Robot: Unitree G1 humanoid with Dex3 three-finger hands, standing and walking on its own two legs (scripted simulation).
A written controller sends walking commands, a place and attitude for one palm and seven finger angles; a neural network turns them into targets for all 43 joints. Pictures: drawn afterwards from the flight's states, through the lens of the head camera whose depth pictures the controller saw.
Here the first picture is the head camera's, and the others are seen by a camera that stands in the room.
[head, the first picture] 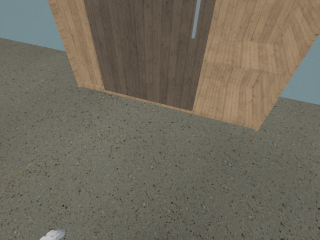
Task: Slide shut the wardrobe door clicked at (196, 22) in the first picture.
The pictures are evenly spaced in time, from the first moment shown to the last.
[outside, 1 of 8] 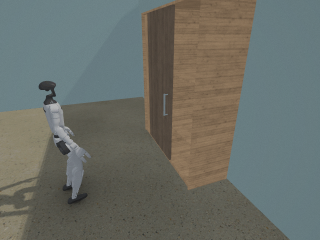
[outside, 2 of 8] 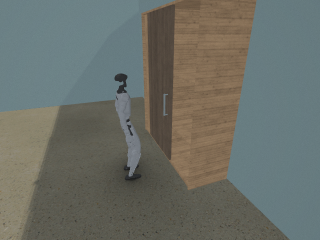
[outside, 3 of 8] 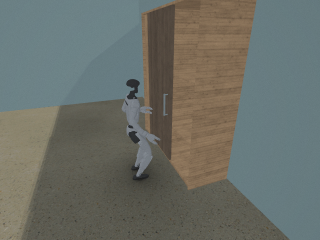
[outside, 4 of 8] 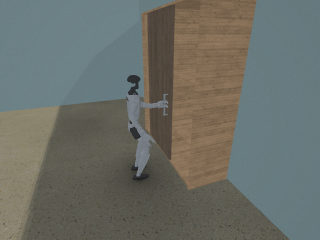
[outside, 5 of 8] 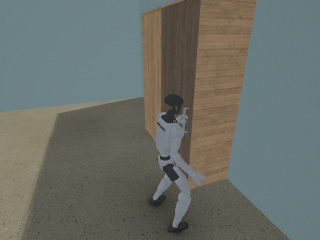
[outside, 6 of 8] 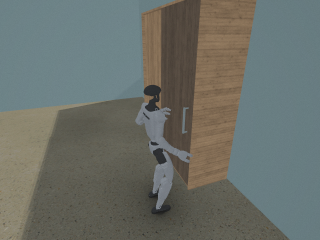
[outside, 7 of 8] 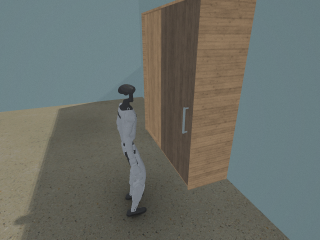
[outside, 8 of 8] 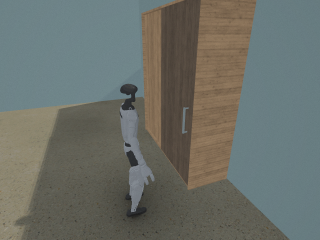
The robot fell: no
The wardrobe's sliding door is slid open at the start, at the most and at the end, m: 0.55 0.55 0.00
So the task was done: yes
